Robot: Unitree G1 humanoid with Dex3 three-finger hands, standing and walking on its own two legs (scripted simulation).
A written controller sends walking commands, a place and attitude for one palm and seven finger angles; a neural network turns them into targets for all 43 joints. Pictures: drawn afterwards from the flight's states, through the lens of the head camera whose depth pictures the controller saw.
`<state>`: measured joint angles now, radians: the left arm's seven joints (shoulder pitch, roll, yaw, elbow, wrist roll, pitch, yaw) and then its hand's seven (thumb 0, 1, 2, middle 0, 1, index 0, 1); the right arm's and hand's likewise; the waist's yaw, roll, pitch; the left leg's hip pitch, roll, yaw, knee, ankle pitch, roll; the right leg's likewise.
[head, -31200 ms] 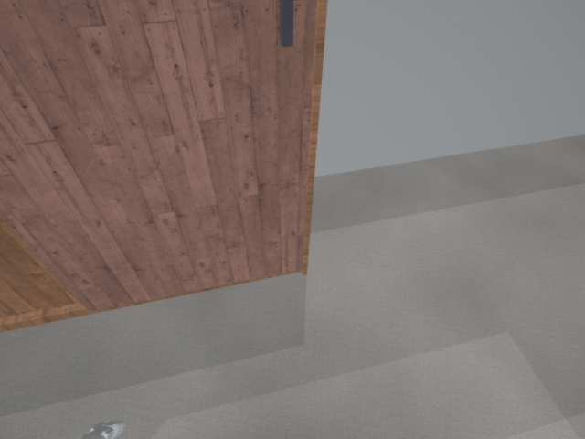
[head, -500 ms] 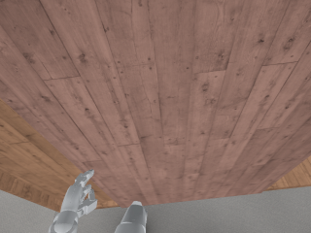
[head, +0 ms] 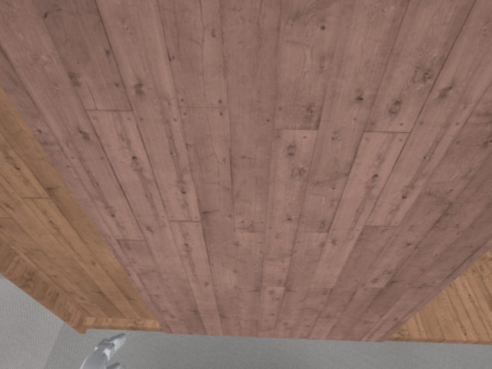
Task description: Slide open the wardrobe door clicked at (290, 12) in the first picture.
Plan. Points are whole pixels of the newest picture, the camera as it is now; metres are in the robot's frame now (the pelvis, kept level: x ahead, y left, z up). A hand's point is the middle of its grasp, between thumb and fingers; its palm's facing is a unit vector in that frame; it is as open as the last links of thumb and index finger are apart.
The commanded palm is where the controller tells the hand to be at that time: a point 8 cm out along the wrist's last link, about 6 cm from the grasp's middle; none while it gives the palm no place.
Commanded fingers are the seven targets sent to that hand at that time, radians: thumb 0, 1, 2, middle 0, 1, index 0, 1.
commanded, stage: stop walking and hold the door there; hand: right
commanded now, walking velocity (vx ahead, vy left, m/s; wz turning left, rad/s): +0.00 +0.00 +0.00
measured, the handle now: out of the picture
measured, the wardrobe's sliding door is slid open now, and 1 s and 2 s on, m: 0.45 0.45 0.45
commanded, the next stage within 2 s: loosen the grip on the handle in 1.66 s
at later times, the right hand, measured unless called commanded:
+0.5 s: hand out of the picture +0.32 -0.36 +0.25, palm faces +0.45 +0.88 -0.11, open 7.0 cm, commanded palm +0.28 -0.36 +0.21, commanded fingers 0.00 -0.90 -0.90 0.45 1.40 0.45 1.40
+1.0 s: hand out of the picture +0.31 -0.36 +0.25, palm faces +0.16 +0.99 -0.01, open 7.2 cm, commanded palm +0.28 -0.37 +0.21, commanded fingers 0.00 -0.90 -0.90 0.45 1.40 0.45 1.40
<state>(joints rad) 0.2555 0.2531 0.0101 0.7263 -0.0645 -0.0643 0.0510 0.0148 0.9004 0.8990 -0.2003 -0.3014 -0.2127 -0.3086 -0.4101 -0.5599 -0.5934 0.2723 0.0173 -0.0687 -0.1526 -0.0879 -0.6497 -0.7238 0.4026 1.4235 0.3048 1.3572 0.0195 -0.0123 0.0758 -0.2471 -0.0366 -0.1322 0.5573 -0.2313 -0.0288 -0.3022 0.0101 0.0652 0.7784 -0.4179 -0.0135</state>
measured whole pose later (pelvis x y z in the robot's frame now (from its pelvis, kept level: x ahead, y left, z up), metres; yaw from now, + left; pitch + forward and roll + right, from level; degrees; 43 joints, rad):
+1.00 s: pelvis -0.09 -0.21 +0.02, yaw +10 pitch -5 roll +3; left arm 0.18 0.17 0.00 0.70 -0.02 -0.05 0.03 0.01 0.90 0.90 -0.19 -0.30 -0.20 -0.30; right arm -0.44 -0.29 -0.23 0.08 0.09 -0.05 -0.13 0.00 -0.75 -0.80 0.45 1.40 0.08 1.15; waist -0.03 -0.02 0.11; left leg -0.34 -0.05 0.00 0.94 -0.41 0.04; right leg -0.17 0.08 0.10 0.35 -0.08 0.01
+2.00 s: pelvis -0.13 -0.28 +0.00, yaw +14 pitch +0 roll -1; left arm 0.24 0.18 -0.04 0.71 0.01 -0.17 -0.04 0.01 0.90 0.90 -0.20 -0.30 -0.21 -0.30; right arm -0.60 -0.28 -0.34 0.45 0.15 -0.17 0.01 -0.03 -0.25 -0.59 0.51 1.40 0.22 1.27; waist 0.04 -0.02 -0.05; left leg -0.40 -0.04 -0.03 0.66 -0.25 0.04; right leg -0.36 0.01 0.05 0.60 -0.25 0.02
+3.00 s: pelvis -0.07 -0.31 +0.00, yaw +15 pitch +1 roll +1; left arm 0.22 0.22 -0.05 0.62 0.00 -0.10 0.07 0.01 0.90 0.90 -0.20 -0.30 -0.20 -0.30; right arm -0.33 -0.31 -0.31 0.11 0.18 -0.21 -0.01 -0.01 0.56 -0.19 0.44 1.17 0.24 1.13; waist -0.03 0.00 -0.06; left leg -0.32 -0.02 -0.05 0.58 -0.29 0.00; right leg -0.31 0.02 0.02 0.61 -0.32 -0.02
